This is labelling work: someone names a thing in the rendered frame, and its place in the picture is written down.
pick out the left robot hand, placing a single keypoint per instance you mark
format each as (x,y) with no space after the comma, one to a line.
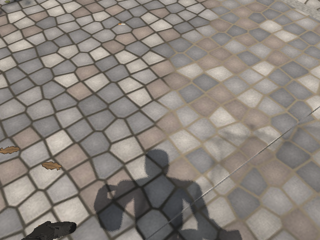
(50,231)

